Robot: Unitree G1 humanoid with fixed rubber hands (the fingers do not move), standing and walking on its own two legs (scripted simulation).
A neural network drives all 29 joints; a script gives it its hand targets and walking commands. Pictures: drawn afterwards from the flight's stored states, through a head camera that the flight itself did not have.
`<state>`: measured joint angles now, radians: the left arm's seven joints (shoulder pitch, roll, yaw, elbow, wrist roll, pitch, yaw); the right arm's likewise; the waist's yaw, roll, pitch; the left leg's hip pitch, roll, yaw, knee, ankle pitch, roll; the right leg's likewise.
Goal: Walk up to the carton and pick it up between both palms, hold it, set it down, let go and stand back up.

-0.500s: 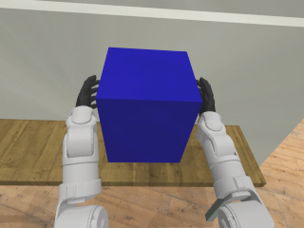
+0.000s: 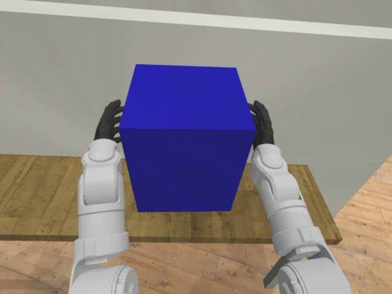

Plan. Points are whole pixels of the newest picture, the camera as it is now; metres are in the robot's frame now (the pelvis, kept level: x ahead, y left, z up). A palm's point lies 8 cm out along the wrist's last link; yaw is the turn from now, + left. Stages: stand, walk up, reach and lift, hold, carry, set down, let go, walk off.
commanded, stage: hold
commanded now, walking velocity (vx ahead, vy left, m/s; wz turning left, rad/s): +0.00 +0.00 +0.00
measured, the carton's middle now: (185, 141) +0.39 -0.01 +0.12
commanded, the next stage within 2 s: none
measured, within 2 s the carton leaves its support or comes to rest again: neither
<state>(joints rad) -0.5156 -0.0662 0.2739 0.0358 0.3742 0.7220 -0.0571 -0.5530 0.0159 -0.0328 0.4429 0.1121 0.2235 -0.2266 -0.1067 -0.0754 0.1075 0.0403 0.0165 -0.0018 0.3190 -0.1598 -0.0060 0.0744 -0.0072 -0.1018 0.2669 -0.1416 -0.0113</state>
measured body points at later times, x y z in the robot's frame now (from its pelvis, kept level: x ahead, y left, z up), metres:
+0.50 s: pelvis +0.00 +0.00 +0.00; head -0.03 +0.02 +0.45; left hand +0.37 +0.14 +0.17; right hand +0.36 -0.16 +0.16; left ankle +0.03 +0.12 -0.75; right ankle +0.02 -0.11 -0.75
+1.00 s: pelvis +0.00 +0.00 +0.00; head -0.04 +0.03 +0.45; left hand +0.37 +0.14 +0.17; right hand +0.36 -0.16 +0.16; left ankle +0.03 +0.12 -0.75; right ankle +0.02 -0.11 -0.75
